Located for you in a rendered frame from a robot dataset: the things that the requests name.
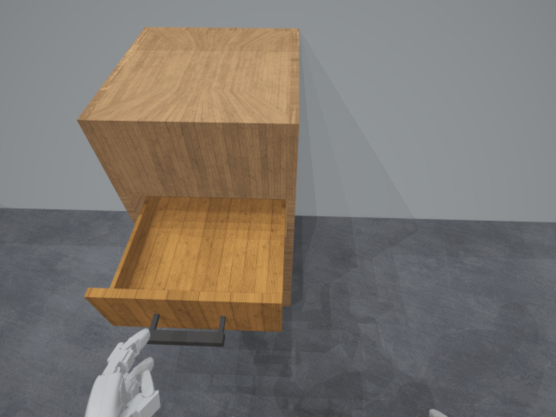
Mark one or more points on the robot left hand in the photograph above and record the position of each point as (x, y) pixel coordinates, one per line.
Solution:
(115, 392)

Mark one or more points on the cabinet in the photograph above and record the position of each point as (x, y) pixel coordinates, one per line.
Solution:
(202, 112)

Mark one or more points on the drawer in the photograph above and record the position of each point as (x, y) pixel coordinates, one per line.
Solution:
(194, 259)

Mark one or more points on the handle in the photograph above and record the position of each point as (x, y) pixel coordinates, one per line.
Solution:
(186, 338)

